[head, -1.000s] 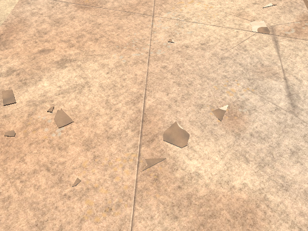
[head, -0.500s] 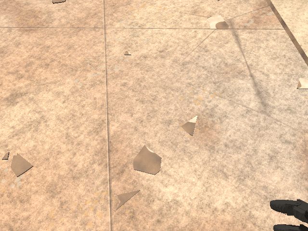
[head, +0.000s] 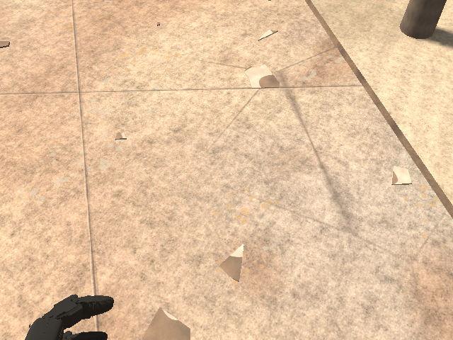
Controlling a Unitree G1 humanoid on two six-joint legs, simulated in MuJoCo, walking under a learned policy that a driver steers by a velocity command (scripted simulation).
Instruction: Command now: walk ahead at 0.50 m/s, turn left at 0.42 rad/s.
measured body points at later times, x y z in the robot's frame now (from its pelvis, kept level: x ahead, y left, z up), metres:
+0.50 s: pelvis +0.23 +0.00 -0.02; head +0.27 +0.03 +0.43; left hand +0.20 +0.31 -0.14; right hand +0.51 -0.17 -0.09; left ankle +0.32 +0.12 -0.74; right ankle +0.15 -0.14 -0.74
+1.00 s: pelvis +0.31 -0.01 -0.01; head +0.34 +0.00 +0.44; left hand +0.28 +0.30 -0.10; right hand +0.60 -0.15 -0.10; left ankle +0.31 +0.12 -0.73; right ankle +0.39 -0.10 -0.74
